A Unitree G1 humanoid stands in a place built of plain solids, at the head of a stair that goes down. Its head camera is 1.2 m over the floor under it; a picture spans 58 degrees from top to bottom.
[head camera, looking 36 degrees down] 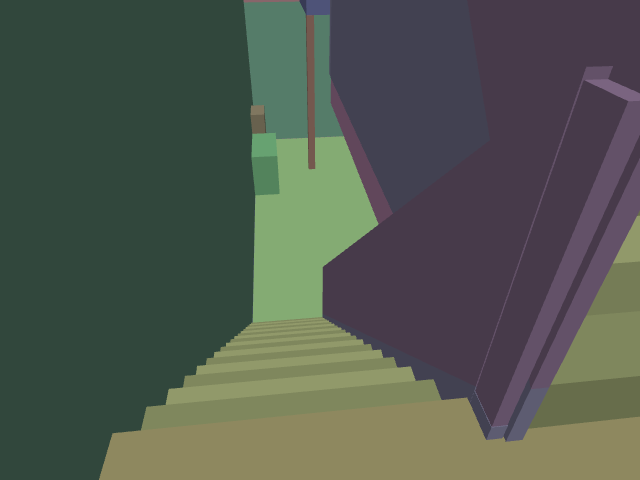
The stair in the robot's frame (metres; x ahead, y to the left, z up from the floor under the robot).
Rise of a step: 0.21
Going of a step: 0.23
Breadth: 1.08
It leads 6 degrees to the left of straight ahead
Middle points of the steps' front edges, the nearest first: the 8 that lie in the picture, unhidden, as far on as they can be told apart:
0.75 0.07 0.00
0.97 0.10 -0.21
1.20 0.12 -0.42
1.42 0.15 -0.63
1.65 0.17 -0.84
1.87 0.20 -1.06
2.09 0.22 -1.27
2.32 0.24 -1.48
